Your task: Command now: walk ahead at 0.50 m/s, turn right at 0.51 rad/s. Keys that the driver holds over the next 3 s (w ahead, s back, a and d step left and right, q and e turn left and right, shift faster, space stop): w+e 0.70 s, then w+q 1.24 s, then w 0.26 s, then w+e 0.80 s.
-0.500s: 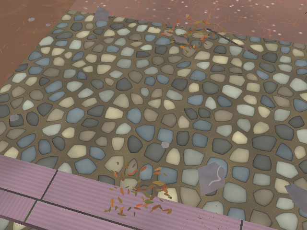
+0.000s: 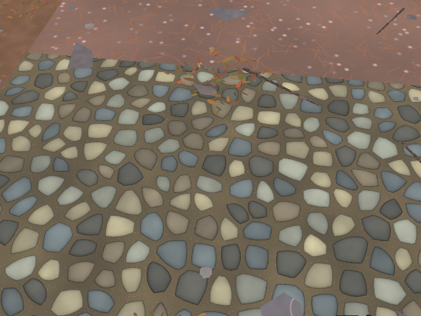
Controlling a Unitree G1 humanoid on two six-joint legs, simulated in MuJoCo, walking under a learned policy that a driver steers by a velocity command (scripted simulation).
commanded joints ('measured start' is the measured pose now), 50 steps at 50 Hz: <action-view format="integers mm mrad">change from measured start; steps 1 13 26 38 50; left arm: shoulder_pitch -110 -378 -105 7 -7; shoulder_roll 63 67 248 180 197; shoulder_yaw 26 22 85 44 20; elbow -146 -291 -212 -177 -174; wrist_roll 10 21 12 -13 15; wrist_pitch -11 60 32 -25 -27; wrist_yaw -4 -58 5 4 34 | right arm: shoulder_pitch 203 282 200 -5 455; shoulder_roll -142 -160 -176 -151 -316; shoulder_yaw -54 -68 -59 -34 -87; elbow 38 113 -33 -116 -12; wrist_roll -4 6 30 -8 -10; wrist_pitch -3 -66 -30 40 11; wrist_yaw -17 -14 10 30 2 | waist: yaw -84 -44 10 11 -197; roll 9 90 7 -23 88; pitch -83 15 -119 -18 -282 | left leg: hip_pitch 427 438 -170 -144 701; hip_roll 340 231 84 66 127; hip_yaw -594 61 -138 -105 -347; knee -550 -710 476 -39 -338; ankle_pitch -249 245 -34 275 117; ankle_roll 150 86 -42 -77 209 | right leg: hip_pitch -459 -408 318 208 53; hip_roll -91 -132 -300 -141 -93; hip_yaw -7 -120 397 149 -104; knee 381 -166 -733 -819 58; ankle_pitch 68 324 263 590 768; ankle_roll -30 23 -215 -122 12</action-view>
